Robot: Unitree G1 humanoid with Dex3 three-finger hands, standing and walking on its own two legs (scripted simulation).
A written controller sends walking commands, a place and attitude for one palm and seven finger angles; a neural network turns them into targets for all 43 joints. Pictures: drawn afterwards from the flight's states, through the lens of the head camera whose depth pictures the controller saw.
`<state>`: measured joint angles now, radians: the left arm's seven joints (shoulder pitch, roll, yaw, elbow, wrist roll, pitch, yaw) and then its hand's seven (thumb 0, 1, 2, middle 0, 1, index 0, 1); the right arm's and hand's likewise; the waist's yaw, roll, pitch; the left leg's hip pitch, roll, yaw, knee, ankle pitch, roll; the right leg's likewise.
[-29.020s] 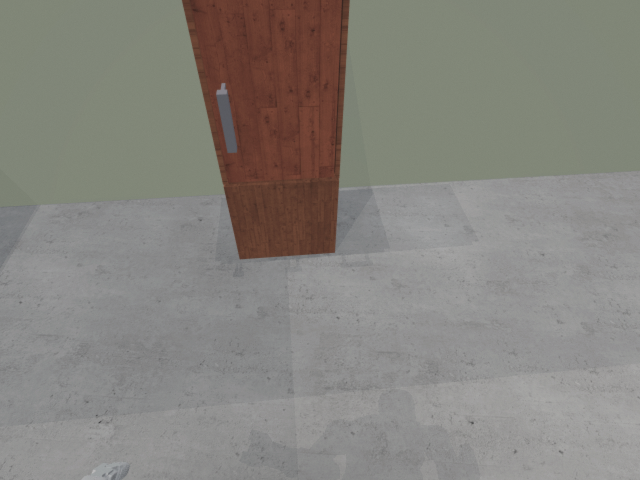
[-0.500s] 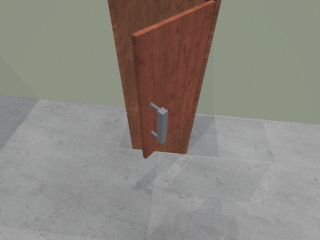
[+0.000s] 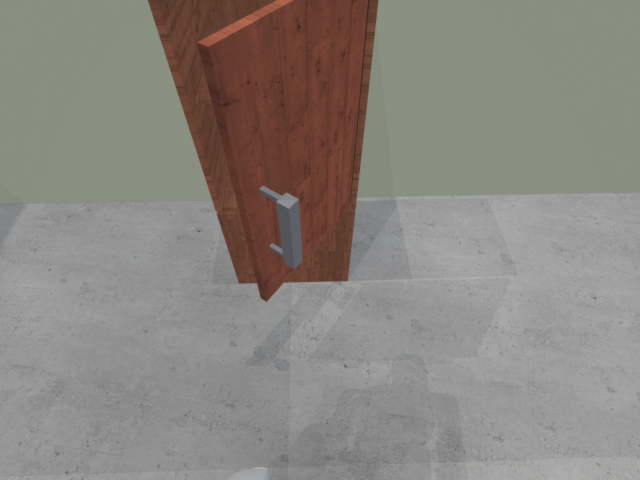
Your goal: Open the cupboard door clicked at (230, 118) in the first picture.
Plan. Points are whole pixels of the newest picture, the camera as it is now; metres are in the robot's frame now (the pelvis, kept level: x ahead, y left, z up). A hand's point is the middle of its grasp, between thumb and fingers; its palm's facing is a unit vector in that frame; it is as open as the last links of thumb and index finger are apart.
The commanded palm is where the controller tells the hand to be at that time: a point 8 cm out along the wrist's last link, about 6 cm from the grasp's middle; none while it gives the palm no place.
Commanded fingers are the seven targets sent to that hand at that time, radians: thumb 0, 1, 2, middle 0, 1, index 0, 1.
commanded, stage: walk to a spot facing it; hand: left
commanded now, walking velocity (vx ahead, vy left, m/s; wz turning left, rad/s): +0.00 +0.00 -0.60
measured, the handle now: (280, 228) +0.53 +0.11 -0.08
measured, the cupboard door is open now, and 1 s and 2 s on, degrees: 53 53 53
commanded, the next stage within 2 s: none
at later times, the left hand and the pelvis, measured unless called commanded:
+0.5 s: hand out of the picture +0.06 +0.22 -0.16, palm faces -0.12 -0.96 -0.27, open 7.4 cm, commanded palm none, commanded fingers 0.00 0.90 0.90 -0.20 -0.30 -0.20 -0.30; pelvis +0.02 +0.01 +0.01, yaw -14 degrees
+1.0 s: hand (275, 384) +0.27 +0.09 -0.15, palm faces -0.55 -0.78 -0.30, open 7.4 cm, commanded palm none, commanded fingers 0.00 0.90 0.90 -0.20 -0.30 -0.20 -0.30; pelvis +0.03 -0.01 +0.00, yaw -33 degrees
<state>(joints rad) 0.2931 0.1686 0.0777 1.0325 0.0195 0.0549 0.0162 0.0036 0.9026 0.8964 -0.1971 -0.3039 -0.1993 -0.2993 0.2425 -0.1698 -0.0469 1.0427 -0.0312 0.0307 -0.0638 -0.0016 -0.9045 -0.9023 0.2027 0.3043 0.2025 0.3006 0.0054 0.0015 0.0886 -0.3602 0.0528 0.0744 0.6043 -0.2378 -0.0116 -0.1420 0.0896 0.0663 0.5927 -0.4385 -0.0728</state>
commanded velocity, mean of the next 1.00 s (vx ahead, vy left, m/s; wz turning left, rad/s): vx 0.00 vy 0.00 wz -0.60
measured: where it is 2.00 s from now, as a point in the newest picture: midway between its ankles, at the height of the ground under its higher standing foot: outside the picture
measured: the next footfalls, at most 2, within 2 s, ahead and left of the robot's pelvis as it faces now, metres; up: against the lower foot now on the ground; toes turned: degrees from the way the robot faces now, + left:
left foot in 0.54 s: +0.09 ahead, +0.13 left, +0.00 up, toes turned -17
right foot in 0.90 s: +0.03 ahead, -0.14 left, +0.00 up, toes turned -33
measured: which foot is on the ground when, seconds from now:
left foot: down 0.00-0.10, up 0.12-0.52, down 0.54-0.88, up 0.90-1.00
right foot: down 0.00-0.52, up 0.54-0.88, down 0.90-1.00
